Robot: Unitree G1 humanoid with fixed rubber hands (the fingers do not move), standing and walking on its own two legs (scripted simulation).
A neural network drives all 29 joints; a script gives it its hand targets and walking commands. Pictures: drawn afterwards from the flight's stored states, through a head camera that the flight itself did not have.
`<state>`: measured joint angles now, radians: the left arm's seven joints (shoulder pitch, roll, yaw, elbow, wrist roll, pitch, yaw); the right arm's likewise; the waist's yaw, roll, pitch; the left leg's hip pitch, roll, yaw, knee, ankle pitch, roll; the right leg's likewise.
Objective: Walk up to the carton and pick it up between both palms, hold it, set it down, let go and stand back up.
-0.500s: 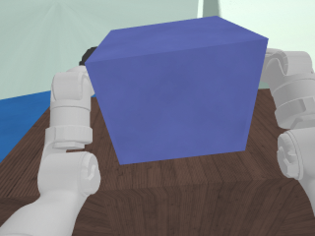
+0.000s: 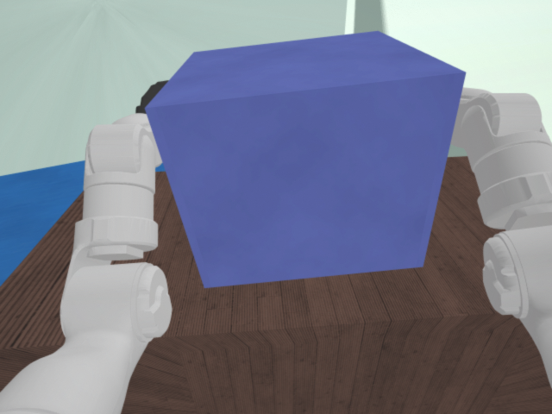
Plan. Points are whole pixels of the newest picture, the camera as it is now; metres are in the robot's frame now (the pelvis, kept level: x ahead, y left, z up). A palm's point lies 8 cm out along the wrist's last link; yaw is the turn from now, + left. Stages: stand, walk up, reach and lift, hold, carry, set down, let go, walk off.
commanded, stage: hold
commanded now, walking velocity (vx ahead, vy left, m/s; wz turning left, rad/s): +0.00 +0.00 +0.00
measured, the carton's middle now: (297, 149) +0.38 -0.01 +0.29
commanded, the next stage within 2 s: none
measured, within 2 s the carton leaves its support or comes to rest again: neither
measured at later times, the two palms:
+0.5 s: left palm (156, 133) +0.36 +0.18 +0.33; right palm (449, 110) +0.36 -0.20 +0.35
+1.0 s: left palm (155, 132) +0.37 +0.18 +0.33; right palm (447, 110) +0.36 -0.20 +0.35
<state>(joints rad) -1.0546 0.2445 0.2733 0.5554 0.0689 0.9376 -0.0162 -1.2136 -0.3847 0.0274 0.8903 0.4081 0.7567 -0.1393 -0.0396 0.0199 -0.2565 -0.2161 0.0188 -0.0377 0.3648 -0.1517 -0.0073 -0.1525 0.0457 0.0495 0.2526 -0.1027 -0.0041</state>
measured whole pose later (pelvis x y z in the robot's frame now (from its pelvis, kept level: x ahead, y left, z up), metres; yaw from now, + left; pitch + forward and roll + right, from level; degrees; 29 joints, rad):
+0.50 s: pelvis +0.00 +0.00 +0.00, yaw +0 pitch +0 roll -1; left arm -1.05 0.23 0.27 0.55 0.07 0.94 0.00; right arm -1.22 -0.39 0.03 0.91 0.41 0.76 -0.13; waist -0.04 0.02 -0.26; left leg -0.22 0.02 -0.04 0.36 -0.15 -0.01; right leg -0.16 0.05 0.06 0.25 -0.10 0.00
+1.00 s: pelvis +0.00 +0.00 +0.00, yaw +0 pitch +1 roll -1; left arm -1.06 0.25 0.26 0.58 0.06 0.92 -0.01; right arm -1.22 -0.39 0.03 0.91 0.41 0.76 -0.14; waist -0.05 0.02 -0.26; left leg -0.23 0.01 -0.05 0.36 -0.15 -0.01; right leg -0.16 0.05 0.07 0.25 -0.10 0.00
